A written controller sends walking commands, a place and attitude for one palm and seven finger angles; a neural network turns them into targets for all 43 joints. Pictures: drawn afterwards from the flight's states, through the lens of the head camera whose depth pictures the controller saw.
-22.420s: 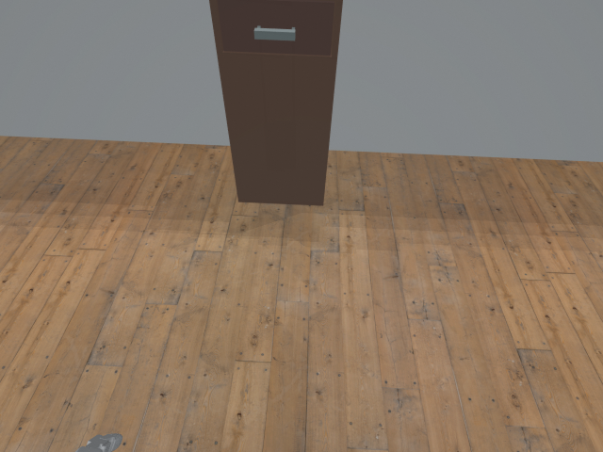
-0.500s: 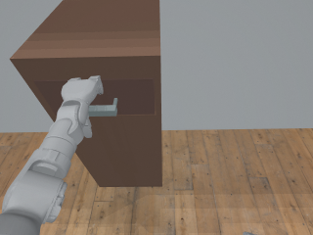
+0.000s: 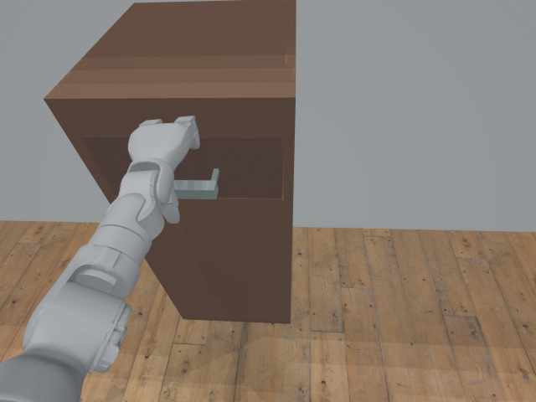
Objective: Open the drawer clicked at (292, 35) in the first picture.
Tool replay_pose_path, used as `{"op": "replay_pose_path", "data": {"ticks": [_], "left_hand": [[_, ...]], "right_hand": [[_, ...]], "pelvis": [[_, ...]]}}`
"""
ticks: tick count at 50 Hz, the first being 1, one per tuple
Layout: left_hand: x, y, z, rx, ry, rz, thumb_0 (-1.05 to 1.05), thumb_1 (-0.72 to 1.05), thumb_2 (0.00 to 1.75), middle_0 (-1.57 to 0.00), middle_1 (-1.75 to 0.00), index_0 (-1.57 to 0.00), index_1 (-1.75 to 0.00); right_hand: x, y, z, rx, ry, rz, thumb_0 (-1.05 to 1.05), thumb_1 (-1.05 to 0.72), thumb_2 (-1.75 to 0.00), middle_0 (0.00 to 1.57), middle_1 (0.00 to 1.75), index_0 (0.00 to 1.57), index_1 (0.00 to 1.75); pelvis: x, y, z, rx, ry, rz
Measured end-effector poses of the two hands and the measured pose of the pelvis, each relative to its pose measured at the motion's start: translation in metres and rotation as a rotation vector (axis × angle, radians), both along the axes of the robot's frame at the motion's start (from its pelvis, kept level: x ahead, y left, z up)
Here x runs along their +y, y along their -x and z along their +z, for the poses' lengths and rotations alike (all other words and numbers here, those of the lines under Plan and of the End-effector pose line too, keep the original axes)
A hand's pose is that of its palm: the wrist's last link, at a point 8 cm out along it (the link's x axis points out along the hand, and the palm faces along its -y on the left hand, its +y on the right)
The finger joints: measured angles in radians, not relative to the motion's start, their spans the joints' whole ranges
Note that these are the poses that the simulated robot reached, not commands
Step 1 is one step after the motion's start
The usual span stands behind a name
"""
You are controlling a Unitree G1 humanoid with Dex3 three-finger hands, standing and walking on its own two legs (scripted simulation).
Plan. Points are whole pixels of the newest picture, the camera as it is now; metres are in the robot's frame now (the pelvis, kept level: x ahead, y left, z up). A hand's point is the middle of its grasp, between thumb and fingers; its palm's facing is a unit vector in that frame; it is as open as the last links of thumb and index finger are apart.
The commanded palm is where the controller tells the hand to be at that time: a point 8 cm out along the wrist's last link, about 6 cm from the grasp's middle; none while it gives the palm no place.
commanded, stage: re-aim the fingers above the handle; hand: left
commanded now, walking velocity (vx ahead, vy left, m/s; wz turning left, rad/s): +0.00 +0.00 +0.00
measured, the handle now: (185, 181) +0.50 +0.16 +0.04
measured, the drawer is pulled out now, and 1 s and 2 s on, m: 0.00 0.00 0.00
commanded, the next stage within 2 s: lower the fingers behind the handle in 0.04 s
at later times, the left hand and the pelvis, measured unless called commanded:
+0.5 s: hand (169, 187) +0.46 +0.18 +0.07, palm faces -0.01 -0.05 -1.00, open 13.8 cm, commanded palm +0.43 +0.18 +0.13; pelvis +0.00 +0.02 -0.01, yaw +0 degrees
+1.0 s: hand (174, 198) +0.46 +0.18 +0.04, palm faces +0.03 -0.05 -1.00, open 13.8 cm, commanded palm +0.43 +0.18 +0.10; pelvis +0.00 +0.03 -0.01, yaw +0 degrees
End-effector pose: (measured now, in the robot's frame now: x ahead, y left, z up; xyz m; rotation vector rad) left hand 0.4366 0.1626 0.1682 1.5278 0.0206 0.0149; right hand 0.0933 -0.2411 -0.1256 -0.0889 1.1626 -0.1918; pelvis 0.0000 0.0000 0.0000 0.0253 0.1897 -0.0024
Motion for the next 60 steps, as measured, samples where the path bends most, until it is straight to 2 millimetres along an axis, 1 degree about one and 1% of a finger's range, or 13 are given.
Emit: {"op": "replay_pose_path", "data": {"ticks": [5, 8, 13, 19, 25, 29, 34, 38, 41, 45, 51, 57, 60], "left_hand": [[0.013, 0.009, -0.025, 0.11, 0.018, 0.002, 0.0, -0.49, 0.3, -0.34, -1.22, -0.32, -1.23], [0.022, 0.018, -0.036, 0.121, 0.017, -0.047, 0.0, -0.49, 0.3, -0.33, -1.21, -0.32, -1.22], [0.026, 0.028, -0.035, 0.028, 0.0, -0.134, 0.0, -0.49, 0.3, -0.33, -1.2, -0.32, -1.21], [0.027, 0.015, -0.032, -0.044, 0.009, -0.077, 0.0, -0.49, 0.3, -0.32, -1.2, -0.32, -1.2], [0.017, -0.001, -0.043, 0.008, 0.007, -0.031, 0.0, -0.49, 0.3, -0.32, -1.2, -0.32, -1.21], [0.018, -0.001, -0.046, 0.026, 0.013, -0.047, 0.0, -0.49, 0.3, -0.32, -1.2, -0.33, -1.24], [0.015, 0.004, -0.063, 0.066, 0.025, -0.085, 0.0, -0.49, 0.3, -0.32, -1.2, -0.32, -1.22], [0.013, 0.007, -0.074, 0.047, 0.033, -0.128, 0.0, -0.49, 0.3, -0.32, -1.2, -0.32, -1.21], [0.013, 0.007, -0.075, 0.004, 0.029, -0.138, 0.0, -0.49, 0.3, -0.32, -1.2, -0.32, -1.21], [0.018, 0.004, -0.074, -0.04, 0.018, -0.093, 0.0, -0.49, 0.3, -0.32, -1.2, -0.32, -1.21], [0.016, 0.001, -0.074, -0.025, 0.004, -0.034, 0.0, -0.49, 0.3, -0.32, -1.2, -0.33, -1.23], [0.01, 0.001, -0.088, 0.062, 0.007, -0.033, 0.0, -0.49, 0.3, -0.31, -1.2, -0.32, -1.22], [0.009, 0.004, -0.092, 0.058, 0.029, -0.064, 0.0, -0.49, 0.3, -0.31, -1.2, -0.32, -1.21]], "right_hand": [[-0.004, 0.0, 0.01, -0.036, 0.031, -0.012, 0.01, -0.9, -0.9, 0.21, 0.3, 0.21, 0.3], [-0.01, 0.003, 0.013, -0.039, 0.065, -0.014, 0.01, -0.9, -0.9, 0.21, 0.3, 0.21, 0.3], [-0.018, 0.011, 0.008, -0.005, 0.101, -0.003, 0.01, -0.9, -0.9, 0.2, 0.3, 0.2, 0.3], [-0.011, 0.022, -0.002, 0.046, 0.077, -0.004, 0.01, -0.9, -0.9, 0.2, 0.3, 0.2, 0.3], [0.003, 0.032, -0.006, 0.072, 0.035, -0.038, 0.01, -0.9, -0.9, 0.2, 0.3, 0.2, 0.3], [0.011, 0.035, -0.006, 0.085, 0.024, -0.047, 0.01, -0.9, -0.9, 0.2, 0.3, 0.2, 0.3], [0.016, 0.034, -0.005, 0.084, 0.024, -0.048, 0.01, -0.9, -0.9, 0.2, 0.3, 0.2, 0.3], [0.016, 0.031, -0.005, 0.075, 0.038, -0.047, 0.01, -0.9, -0.9, 0.2, 0.3, 0.2, 0.3], [0.015, 0.029, -0.007, 0.074, 0.045, -0.042, 0.01, -0.9, -0.9, 0.2, 0.3, 0.2, 0.3], [0.015, 0.028, -0.011, 0.079, 0.042, -0.038, 0.01, -0.9, -0.9, 0.2, 0.3, 0.2, 0.3], [0.017, 0.031, -0.011, 0.093, 0.029, -0.041, 0.01, -0.9, -0.9, 0.2, 0.3, 0.2, 0.3], [0.015, 0.037, -0.006, 0.088, 0.045, -0.062, 0.01, -0.9, -0.9, 0.2, 0.3, 0.2, 0.3], [0.011, 0.041, -0.004, 0.087, 0.062, -0.071, 0.01, -0.9, -0.9, 0.2, 0.3, 0.2, 0.3]], "pelvis": [[-0.001, 0.005, 0.001, -0.013, 0.001, -0.007], [0.0, 0.008, 0.0, -0.012, 0.005, -0.005], [0.005, 0.011, -0.003, 0.0, 0.015, 0.016], [0.012, 0.009, -0.006, 0.025, 0.018, 0.024], [0.019, 0.003, -0.006, 0.039, 0.021, 0.007], [0.022, -0.002, -0.005, 0.038, 0.022, -0.001], [0.025, -0.004, -0.006, 0.039, 0.025, -0.003], [0.028, -0.003, -0.008, 0.05, 0.028, -0.003], [0.03, -0.002, -0.01, 0.061, 0.029, -0.001], [0.032, -0.002, -0.012, 0.075, 0.031, -0.001], [0.031, -0.002, -0.012, 0.076, 0.032, 0.002], [0.028, 0.0, -0.011, 0.069, 0.031, -0.002], [0.027, 0.0, -0.012, 0.072, 0.031, -0.011]]}}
